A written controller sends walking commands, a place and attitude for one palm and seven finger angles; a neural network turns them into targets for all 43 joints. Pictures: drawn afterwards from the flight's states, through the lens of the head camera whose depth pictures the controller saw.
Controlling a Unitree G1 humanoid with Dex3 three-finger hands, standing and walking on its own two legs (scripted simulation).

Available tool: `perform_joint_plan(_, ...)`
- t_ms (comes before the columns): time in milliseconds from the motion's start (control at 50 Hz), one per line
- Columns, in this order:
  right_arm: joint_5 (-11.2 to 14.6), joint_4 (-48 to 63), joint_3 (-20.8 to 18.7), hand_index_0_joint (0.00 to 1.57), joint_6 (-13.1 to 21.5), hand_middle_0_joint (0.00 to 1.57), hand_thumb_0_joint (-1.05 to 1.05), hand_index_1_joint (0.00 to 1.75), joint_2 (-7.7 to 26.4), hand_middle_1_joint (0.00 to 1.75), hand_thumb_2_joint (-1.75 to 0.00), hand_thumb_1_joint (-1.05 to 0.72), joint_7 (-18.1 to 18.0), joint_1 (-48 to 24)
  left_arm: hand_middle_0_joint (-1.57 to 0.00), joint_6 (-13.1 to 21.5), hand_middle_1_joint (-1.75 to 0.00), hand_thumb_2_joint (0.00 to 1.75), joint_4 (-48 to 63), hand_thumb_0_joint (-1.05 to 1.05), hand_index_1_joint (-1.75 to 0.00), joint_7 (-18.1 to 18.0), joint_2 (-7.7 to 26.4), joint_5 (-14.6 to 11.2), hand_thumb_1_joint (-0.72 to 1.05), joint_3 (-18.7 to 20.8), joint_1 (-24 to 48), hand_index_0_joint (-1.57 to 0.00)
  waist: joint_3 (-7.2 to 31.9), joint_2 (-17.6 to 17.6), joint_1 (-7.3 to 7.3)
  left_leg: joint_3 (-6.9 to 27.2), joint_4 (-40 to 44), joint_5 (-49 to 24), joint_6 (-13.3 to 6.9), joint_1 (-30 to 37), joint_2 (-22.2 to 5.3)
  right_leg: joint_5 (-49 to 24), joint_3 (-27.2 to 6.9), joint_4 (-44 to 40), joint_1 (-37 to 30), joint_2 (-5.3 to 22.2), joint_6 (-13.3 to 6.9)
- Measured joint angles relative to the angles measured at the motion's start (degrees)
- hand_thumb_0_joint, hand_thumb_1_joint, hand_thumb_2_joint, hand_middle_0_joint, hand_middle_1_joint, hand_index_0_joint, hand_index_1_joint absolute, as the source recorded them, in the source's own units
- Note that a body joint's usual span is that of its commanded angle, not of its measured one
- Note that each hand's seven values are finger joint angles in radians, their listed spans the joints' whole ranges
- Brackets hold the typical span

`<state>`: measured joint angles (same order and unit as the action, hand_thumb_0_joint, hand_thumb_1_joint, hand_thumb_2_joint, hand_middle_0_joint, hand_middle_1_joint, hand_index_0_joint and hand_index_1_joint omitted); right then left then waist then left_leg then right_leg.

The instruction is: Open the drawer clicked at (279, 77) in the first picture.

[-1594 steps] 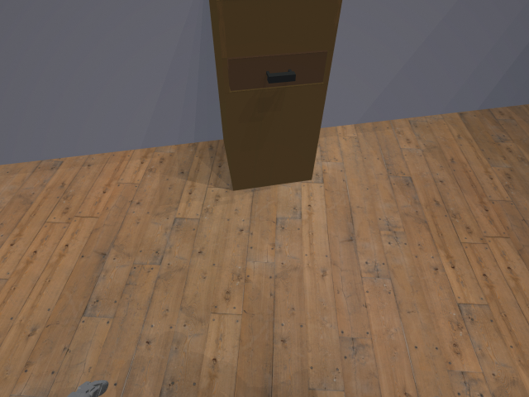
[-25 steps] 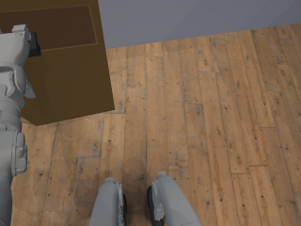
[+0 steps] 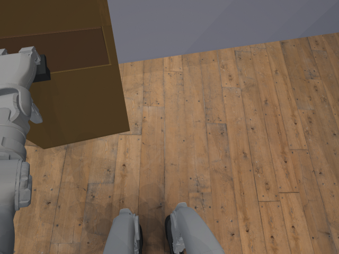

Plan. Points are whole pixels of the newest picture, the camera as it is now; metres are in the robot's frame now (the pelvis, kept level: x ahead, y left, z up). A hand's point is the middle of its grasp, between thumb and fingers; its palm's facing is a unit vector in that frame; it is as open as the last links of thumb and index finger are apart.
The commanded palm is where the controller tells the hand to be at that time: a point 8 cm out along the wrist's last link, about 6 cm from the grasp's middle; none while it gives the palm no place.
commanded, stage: lift the hand off the handle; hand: left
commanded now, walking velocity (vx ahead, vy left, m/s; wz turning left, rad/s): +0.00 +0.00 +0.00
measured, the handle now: (22, 68) +0.56 +0.30 -0.02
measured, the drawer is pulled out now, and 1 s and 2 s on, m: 0.00 0.00 0.00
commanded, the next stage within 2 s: draw the hand back to the body in 1.80 s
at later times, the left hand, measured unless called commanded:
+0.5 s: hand (17, 75) +0.52 +0.28 +0.02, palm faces -0.10 -0.03 -0.99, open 13.0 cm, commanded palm +0.53 +0.27 +0.09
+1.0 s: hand (4, 61) +0.52 +0.28 +0.06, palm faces -0.09 -0.03 -1.00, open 13.2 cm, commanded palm +0.52 +0.27 +0.13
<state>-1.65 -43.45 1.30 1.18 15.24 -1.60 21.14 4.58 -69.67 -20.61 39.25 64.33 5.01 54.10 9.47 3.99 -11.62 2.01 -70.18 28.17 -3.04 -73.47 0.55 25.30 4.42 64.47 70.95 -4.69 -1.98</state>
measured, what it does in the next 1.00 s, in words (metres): rises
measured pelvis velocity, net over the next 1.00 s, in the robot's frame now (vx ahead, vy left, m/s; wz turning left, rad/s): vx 0.03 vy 0.01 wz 0.01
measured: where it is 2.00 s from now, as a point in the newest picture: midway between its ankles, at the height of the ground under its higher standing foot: (156, 251)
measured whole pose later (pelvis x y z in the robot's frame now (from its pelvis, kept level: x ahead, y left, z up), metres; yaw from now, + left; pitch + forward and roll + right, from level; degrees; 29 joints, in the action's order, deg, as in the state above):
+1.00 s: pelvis +0.03 +0.01 +0.05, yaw +1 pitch +24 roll -3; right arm -0.9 -43.7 -1.2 -2.5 15.9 -1.7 21.9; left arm 3.7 -67.7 -19.6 34.4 62.5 2.9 49.6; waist 8.7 4.1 -8.8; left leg 0.5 -54.0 24.6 -3.5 -53.4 1.2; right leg 21.9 1.7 49.2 51.5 -4.2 -1.4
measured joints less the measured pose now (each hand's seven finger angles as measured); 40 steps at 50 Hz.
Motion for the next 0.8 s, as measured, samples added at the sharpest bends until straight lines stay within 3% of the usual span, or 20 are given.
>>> perform_joint_plan(340,-0.45,-0.57,-1.79,0.20,-1.01,0.20,0.00,0.30,0.14,0.30,-0.89,-0.90,0.40,-1.88,-0.37,0.08,-1.21,0.30,3.01,0.00,-1.22,-1.78,-3.64,-0.84,-0.48,-0.29,-4.61,-0.46,0.31,0.03,2.34,-0.24,6.20,-0.09,0.15,8.46,0.20,0.03,-0.82,-5.86,-8.26,0.02,-0.05)
perform_joint_plan(800,0.31,-0.43,-2.28,0.20,-3.41,0.20,0.00,0.30,0.55,0.30,-0.89,-0.90,0.26,-0.51,-0.35,-0.84,-1.20,0.30,2.54,0.00,-1.22,-0.50,-4.61,-1.36,-0.48,-1.64,-5.03,-0.45,-0.36,0.09,2.98,-1.13,13.25,-2.23,-0.17,17.23,0.42,-2.12,-2.20,-12.46,-16.67,0.20,0.27)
